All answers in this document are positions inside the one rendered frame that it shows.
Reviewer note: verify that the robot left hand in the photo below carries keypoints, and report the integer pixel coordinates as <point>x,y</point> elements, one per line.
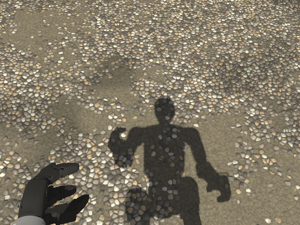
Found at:
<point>38,196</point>

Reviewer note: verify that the left robot forearm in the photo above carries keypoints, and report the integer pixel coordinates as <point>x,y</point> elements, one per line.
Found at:
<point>29,220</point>

